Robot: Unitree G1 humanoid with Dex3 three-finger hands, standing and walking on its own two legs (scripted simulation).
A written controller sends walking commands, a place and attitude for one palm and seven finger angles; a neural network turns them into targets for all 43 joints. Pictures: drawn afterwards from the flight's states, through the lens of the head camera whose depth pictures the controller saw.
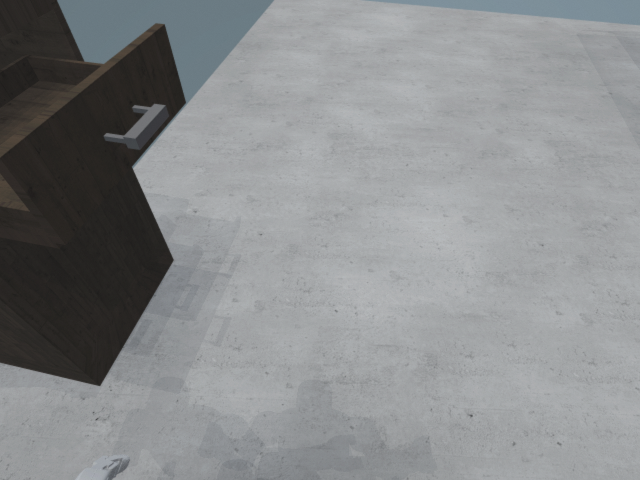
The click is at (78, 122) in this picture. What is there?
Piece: drawer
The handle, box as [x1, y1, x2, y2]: [104, 104, 168, 149]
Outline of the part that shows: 165,105 154,104 151,107 134,105 132,107 133,111 142,112 144,114 124,135 106,133 104,135 105,140 123,142 130,148 140,149 168,116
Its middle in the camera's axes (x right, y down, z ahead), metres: -0.35 -0.21 +0.72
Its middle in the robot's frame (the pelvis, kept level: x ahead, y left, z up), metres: +0.68 +0.38 +0.06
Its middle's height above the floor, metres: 0.83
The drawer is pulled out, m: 0.26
